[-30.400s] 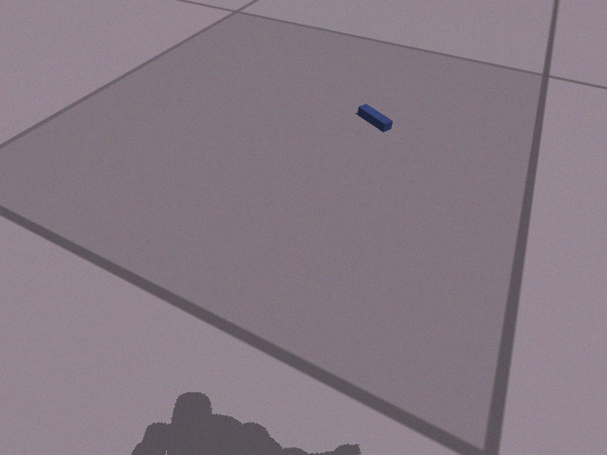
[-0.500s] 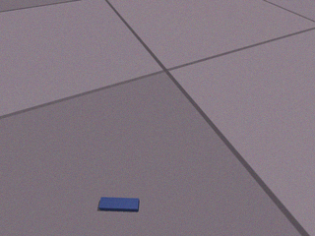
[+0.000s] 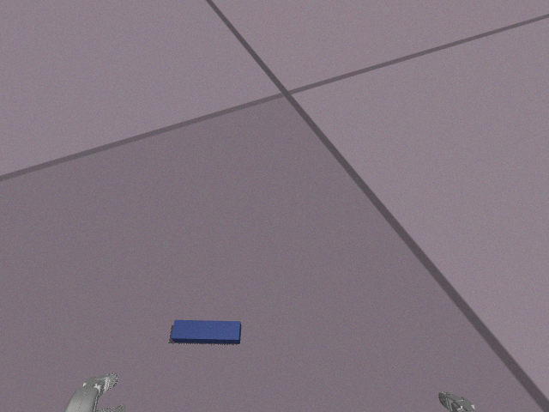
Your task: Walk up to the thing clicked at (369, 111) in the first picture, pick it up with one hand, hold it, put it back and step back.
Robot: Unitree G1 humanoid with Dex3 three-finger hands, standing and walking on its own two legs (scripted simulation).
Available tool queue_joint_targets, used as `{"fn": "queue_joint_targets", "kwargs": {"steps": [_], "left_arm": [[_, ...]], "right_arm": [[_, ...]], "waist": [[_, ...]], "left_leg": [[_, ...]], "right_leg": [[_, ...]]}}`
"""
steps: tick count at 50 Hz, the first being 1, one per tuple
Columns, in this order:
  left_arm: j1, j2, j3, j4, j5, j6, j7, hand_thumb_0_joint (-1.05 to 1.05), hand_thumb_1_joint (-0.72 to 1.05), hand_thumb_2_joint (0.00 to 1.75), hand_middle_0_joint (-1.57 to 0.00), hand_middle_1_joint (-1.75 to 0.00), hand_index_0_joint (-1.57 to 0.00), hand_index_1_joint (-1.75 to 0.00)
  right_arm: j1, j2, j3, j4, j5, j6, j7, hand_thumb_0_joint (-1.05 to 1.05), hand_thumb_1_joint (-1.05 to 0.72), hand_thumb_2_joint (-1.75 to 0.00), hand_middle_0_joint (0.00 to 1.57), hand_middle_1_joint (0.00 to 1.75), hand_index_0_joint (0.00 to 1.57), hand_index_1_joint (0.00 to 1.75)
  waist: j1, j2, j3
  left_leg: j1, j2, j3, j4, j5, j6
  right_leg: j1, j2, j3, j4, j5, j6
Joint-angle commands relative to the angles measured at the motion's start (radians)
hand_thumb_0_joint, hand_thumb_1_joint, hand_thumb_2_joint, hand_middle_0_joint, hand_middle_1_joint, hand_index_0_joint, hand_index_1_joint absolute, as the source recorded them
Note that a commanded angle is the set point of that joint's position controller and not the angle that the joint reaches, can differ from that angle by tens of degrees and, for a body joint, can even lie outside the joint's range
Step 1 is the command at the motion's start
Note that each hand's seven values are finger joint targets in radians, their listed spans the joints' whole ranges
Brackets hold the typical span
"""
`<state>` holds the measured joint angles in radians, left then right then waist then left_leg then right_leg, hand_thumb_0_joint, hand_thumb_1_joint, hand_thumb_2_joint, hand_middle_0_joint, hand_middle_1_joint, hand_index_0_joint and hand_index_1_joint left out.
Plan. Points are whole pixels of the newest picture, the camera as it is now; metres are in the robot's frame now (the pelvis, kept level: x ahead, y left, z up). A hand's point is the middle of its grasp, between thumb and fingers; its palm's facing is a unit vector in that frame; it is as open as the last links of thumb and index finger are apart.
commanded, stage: rise first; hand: left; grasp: from above
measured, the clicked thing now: (207, 331) +0.43 +0.24 -0.74
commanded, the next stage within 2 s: none
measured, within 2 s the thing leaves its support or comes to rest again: neither
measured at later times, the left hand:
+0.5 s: hand out of the picture +0.15 +0.27 -0.21, palm faces -0.12 -0.89 -0.45, open 13.9 cm
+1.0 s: hand out of the picture +0.14 +0.28 -0.28, palm faces -0.30 -0.77 -0.56, open 14.3 cm
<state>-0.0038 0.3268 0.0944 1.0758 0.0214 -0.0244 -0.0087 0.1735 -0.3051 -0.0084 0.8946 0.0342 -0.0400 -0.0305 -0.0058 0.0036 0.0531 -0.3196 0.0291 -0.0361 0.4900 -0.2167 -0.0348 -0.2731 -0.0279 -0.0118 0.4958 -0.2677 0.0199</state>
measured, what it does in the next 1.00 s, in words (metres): lowers itself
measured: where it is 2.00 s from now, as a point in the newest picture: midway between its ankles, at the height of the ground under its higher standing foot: outside the picture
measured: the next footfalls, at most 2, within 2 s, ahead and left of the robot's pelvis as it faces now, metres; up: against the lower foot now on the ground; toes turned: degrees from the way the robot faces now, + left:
none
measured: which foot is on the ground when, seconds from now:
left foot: down 0.00-1.00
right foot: down 0.00-1.00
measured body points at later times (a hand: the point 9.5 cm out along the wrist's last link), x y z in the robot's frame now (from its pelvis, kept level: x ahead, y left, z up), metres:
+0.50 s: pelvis +0.00 +0.01 -0.07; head +0.09 +0.02 +0.37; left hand +0.15 +0.31 -0.18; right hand +0.15 -0.25 -0.16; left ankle +0.02 +0.14 -0.74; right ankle -0.01 -0.13 -0.74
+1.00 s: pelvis -0.02 +0.01 -0.15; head +0.11 +0.02 +0.29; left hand +0.16 +0.32 -0.25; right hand +0.17 -0.24 -0.24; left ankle +0.02 +0.14 -0.74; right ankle -0.01 -0.13 -0.74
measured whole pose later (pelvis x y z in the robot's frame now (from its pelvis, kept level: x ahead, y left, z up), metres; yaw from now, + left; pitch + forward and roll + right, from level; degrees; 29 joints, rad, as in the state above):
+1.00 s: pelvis -0.02 +0.01 -0.15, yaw -2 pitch +25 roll -2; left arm 0.19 0.36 0.14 0.48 0.38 0.13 0.02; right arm 0.15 -0.25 -0.03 0.54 -0.01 -0.18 0.01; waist -0.02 0.01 -0.16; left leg -1.26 0.03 -0.07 1.42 -0.59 -0.03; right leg -1.19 -0.01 0.00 1.40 -0.63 0.03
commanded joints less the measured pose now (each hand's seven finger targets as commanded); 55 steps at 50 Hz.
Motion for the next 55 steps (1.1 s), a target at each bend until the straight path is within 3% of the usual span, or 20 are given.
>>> {"fn": "queue_joint_targets", "kwargs": {"steps": [1, 3, 4, 6, 8, 11, 15, 17, 20, 22, 25, 27, 31, 37, 42, 45, 49, 50, 54, 55], "left_arm": [[0.002, 0.253, 0.118, -0.013, 0.094, -0.011, -0.021, 0.00, 0.12, 0.97, 0.00, -1.07, -0.04, -1.03], [0.041, 0.243, 0.136, -0.103, 0.115, 0.008, -0.016, 0.00, -0.03, 0.98, -0.01, -1.09, -0.04, -1.05], [0.041, 0.225, 0.129, -0.139, 0.123, 0.027, -0.006, 0.00, -0.11, 0.97, -0.02, -1.10, -0.06, -1.06], [0.028, 0.173, 0.093, -0.155, 0.137, 0.077, 0.007, 0.00, -0.25, 0.96, -0.04, -1.10, -0.07, -1.07], [-0.006, 0.191, 0.097, -0.194, 0.150, 0.119, 0.021, 0.00, -0.39, 0.97, -0.05, -1.09, -0.07, -1.07], [0.011, 0.163, 0.090, -0.260, 0.154, 0.151, 0.028, 0.00, -0.52, 0.97, -0.07, -1.09, -0.07, -1.08], [0.015, 0.189, 0.126, -0.410, 0.172, 0.135, 0.033, 0.00, -0.54, 0.97, -0.07, -1.08, -0.08, -1.07], [0.046, 0.167, 0.113, -0.457, 0.185, 0.126, 0.034, 0.00, -0.56, 0.99, -0.07, -1.07, -0.07, -1.07], [0.107, 0.195, 0.138, -0.548, 0.211, 0.124, 0.040, 0.00, -0.56, 1.00, -0.06, -1.06, -0.06, -1.06], [0.172, 0.163, 0.116, -0.581, 0.220, 0.139, 0.037, 0.00, -0.56, 1.02, -0.06, -1.05, -0.05, -1.07], [0.202, 0.168, 0.119, -0.655, 0.221, 0.163, 0.038, 0.00, -0.55, 1.00, -0.06, -1.05, -0.05, -1.06], [0.228, 0.149, 0.100, -0.679, 0.227, 0.181, 0.035, 0.00, -0.55, 0.99, -0.06, -1.06, -0.06, -1.06], [0.253, 0.150, 0.104, -0.712, 0.243, 0.203, 0.041, 0.00, -0.57, 0.97, -0.07, -1.06, -0.07, -1.06], [0.318, 0.169, 0.122, -0.785, 0.267, 0.203, 0.040, 0.00, -0.57, 0.97, -0.08, -1.05, -0.08, -1.05], [0.321, 0.174, 0.117, -0.835, 0.287, 0.196, 0.044, 0.00, -0.59, 0.97, -0.09, -1.06, -0.09, -1.06], [0.211, 0.191, 0.101, -0.779, 0.334, 0.166, 0.045, 0.00, -0.61, 0.98, -0.09, -1.05, -0.09, -1.05], [0.071, 0.262, 0.138, -0.662, 0.417, 0.066, 0.059, 0.00, -0.60, 0.99, -0.09, -1.03, -0.08, -1.04], [0.072, 0.250, 0.123, -0.631, 0.436, 0.040, 0.061, 0.00, -0.61, 1.00, -0.09, -1.03, -0.08, -1.04], [-0.017, 0.270, 0.086, -0.657, 0.517, -0.058, 0.073, 0.00, -0.59, 1.01, -0.09, -1.04, -0.07, -1.05], [-0.052, 0.315, 0.111, -0.652, 0.534, -0.077, 0.082, 0.00, -0.61, 1.02, -0.10, -1.04, -0.08, -1.05]], "right_arm": [[0.069, -0.142, -0.084, -0.141, -0.020, -0.031, -0.008, 0.00, -0.91, -0.90, 0.20, 0.30, 0.20, 0.30], [0.060, -0.130, -0.091, -0.204, -0.019, -0.035, 0.000, 0.00, -0.93, -0.91, 0.20, 0.30, 0.20, 0.30], [0.056, -0.123, -0.089, -0.231, -0.018, -0.032, -0.001, 0.00, -0.93, -0.91, 0.20, 0.30, 0.20, 0.30], [0.036, -0.116, -0.083, -0.268, -0.011, -0.032, 0.005, 0.00, -0.91, -0.90, 0.20, 0.30, 0.20, 0.30], [0.012, -0.120, -0.088, -0.305, -0.010, -0.036, 0.009, 0.00, -0.90, -0.90, 0.20, 0.30, 0.20, 0.30], [0.025, -0.112, -0.091, -0.341, -0.011, -0.051, 0.017, 0.00, -0.89, -0.90, 0.20, 0.30, 0.20, 0.30], [0.058, -0.103, -0.098, -0.366, -0.017, -0.082, 0.017, 0.00, -0.90, -0.90, 0.20, 0.30, 0.20, 0.30], [0.050, -0.094, -0.095, -0.382, -0.021, -0.097, 0.014, 0.00, -0.90, -0.90, 0.20, 0.30, 0.20, 0.30], [0.050, -0.089, -0.099, -0.399, -0.026, -0.111, 0.005, 0.00, -0.90, -0.90, 0.20, 0.30, 0.20, 0.30], [0.054, -0.086, -0.097, -0.410, -0.026, -0.115, 0.004, 0.00, -0.90, -0.90, 0.20, 0.30, 0.20, 0.30], [0.047, -0.089, -0.099, -0.425, -0.029, -0.120, 0.000, 0.00, -0.90, -0.90, 0.20, 0.30, 0.20, 0.30], [0.044, -0.088, -0.095, -0.432, -0.028, -0.126, 0.000, 0.00, -0.90, -0.90, 0.20, 0.30, 0.20, 0.30], [0.036, -0.078, -0.088, -0.452, -0.030, -0.137, -0.002, 0.00, -0.93, -0.91, 0.20, 0.30, 0.20, 0.30], [0.017, -0.073, -0.087, -0.486, -0.033, -0.153, 0.006, 0.00, -0.93, -0.91, 0.20, 0.30, 0.20, 0.30], [0.002, -0.073, -0.087, -0.498, -0.027, -0.162, 0.015, 0.00, -0.96, -0.91, 0.20, 0.30, 0.20, 0.30], [-0.009, -0.078, -0.086, -0.477, -0.026, -0.171, 0.018, 0.00, -0.96, -0.91, 0.20, 0.30, 0.20, 0.30], [-0.029, -0.099, -0.095, -0.441, -0.034, -0.188, 0.028, 0.00, -0.94, -0.91, 0.20, 0.30, 0.20, 0.30], [-0.033, -0.103, -0.097, -0.434, -0.035, -0.192, 0.031, 0.00, -0.95, -0.91, 0.20, 0.30, 0.20, 0.30], [-0.039, -0.120, -0.111, -0.411, -0.037, -0.197, 0.041, 0.00, -0.92, -0.90, 0.20, 0.30, 0.20, 0.30], [-0.039, -0.129, -0.112, -0.396, -0.036, -0.196, 0.044, 0.00, -0.94, -0.91, 0.20, 0.30, 0.20, 0.30]], "waist": [[0.011, -0.029, -0.260], [0.042, 0.046, -0.338], [0.042, 0.064, -0.341], [0.024, 0.042, -0.267], [0.015, 0.018, -0.238], [0.001, -0.007, -0.235], [-0.007, 0.017, -0.326], [-0.014, 0.032, -0.335], [-0.008, 0.062, -0.378], [-0.015, 0.060, -0.391], [-0.017, 0.077, -0.408], [-0.026, 0.068, -0.411], [-0.033, 0.050, -0.407], [-0.007, 0.076, -0.436], [-0.019, 0.066, -0.473], [-0.045, 0.061, -0.446], [-0.038, 0.054, -0.474], [-0.032, 0.065, -0.481], [-0.033, 0.100, -0.624], [-0.025, 0.121, -0.655]], "left_leg": [[-0.040, -0.049, 0.066, 0.105, 0.140, 0.042], [-0.029, -0.055, 0.072, 0.116, 0.154, 0.031], [-0.027, -0.056, 0.072, 0.110, 0.150, 0.029], [-0.080, -0.047, 0.064, 0.120, 0.107, 0.026], [-0.133, -0.037, 0.057, 0.153, 0.062, 0.025], [-0.189, -0.029, 0.051, 0.200, -0.005, 0.028], [-0.230, -0.020, 0.046, 0.307, 0.022, 0.032], [-0.266, -0.020, 0.046, 0.353, 0.012, 0.033], [-0.288, -0.015, 0.042, 0.402, 0.019, 0.032], [-0.293, -0.010, 0.036, 0.418, 0.033, 0.034], [-0.316, -0.004, 0.028, 0.450, 0.054, 0.032], [-0.331, -0.001, 0.023, 0.471, 0.053, 0.034], [-0.401, -0.002, 0.018, 0.525, 0.031, 0.039], [-0.479, -0.008, 0.020, 0.592, -0.013, 0.038], [-0.548, -0.011, 0.010, 0.655, -0.040, 0.042], [-0.634, -0.014, 0.011, 0.727, -0.098, 0.046], [-0.784, -0.016, 0.005, 0.854, -0.164, 0.046], [-0.808, -0.017, -0.002, 0.866, -0.189, 0.042], [-0.856, -0.017, 0.002, 0.979, -0.171, 0.041], [-0.858, -0.014, 0.000, 1.009, -0.145, 0.041]], "right_leg": [[-0.070, 0.025, -0.017, 0.070, 0.193, -0.028], [-0.047, 0.028, -0.016, 0.094, 0.183, -0.034], [-0.060, 0.029, -0.013, 0.092, 0.173, -0.034], [-0.114, 0.034, -0.023, 0.096, 0.119, -0.032], [-0.181, 0.042, -0.032, 0.130, 0.062, -0.033], [-0.252, 0.047, -0.037, 0.178, -0.007, -0.034], [-0.318, 0.046, -0.028, 0.288, 0.025, -0.029], [-0.373, 0.041, -0.018, 0.333, 0.018, -0.030], [-0.401, 0.040, -0.016, 0.382, 0.023, -0.030], [-0.414, 0.040, -0.016, 0.401, 0.032, -0.030], [-0.443, 0.042, -0.021, 0.434, 0.039, -0.029], [-0.472, 0.042, -0.024, 0.454, 0.033, -0.030], [-0.523, 0.042, -0.027, 0.494, 0.023, -0.029], [-0.595, 0.043, -0.027, 0.571, -0.020, -0.033], [-0.657, 0.046, -0.029, 0.632, -0.035, -0.033], [-0.759, 0.046, -0.022, 0.691, -0.078, -0.032], [-0.922, 0.041, -0.018, 0.831, -0.146, -0.035], [-0.960, 0.040, -0.019, 0.866, -0.170, -0.037], [-1.064, 0.046, -0.014, 0.977, -0.148, -0.038], [-1.096, 0.046, -0.013, 1.008, -0.134, -0.037]]}}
